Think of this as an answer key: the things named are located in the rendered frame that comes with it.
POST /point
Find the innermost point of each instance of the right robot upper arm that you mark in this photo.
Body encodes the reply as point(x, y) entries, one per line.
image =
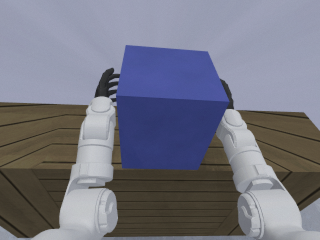
point(271, 214)

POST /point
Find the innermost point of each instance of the left robot upper arm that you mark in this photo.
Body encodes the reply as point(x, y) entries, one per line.
point(86, 214)

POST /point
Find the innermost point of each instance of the pedestal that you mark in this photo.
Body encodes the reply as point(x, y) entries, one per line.
point(39, 145)

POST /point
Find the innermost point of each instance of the carton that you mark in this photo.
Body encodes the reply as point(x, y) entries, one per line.
point(170, 103)

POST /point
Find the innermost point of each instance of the left robot forearm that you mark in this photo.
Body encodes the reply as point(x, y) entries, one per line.
point(93, 166)

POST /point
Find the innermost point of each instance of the robot right hand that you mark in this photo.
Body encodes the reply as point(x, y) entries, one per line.
point(229, 95)

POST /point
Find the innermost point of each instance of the robot left hand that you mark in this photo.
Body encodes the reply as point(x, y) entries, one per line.
point(102, 89)

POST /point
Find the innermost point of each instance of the right robot forearm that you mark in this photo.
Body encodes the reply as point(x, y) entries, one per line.
point(251, 173)

